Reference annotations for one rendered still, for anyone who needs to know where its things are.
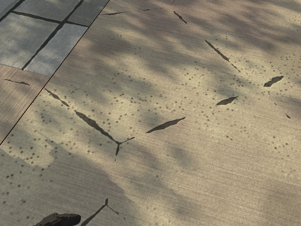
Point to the robot left hand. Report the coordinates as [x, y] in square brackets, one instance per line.
[56, 219]

